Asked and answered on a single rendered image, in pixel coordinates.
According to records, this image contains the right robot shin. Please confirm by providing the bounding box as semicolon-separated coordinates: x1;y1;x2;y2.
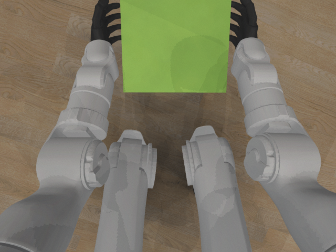
190;125;236;172

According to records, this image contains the carton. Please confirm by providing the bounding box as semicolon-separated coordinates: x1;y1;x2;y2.
120;0;232;93

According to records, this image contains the robot left forearm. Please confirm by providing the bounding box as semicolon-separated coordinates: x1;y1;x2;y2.
36;39;119;177

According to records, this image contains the robot right thigh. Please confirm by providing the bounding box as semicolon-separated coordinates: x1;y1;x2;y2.
182;133;252;252

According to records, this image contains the robot right forearm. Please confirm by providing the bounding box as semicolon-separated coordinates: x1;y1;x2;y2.
231;37;321;166

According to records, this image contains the right robot upper arm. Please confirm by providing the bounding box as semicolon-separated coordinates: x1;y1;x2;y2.
244;132;336;252

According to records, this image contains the left robot upper arm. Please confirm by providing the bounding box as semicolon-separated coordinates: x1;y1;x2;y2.
0;137;110;252

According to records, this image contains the robot right hand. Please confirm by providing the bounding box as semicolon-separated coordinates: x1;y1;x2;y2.
229;0;258;49

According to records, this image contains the robot left hand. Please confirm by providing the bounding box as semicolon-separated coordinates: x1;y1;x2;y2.
91;0;121;45

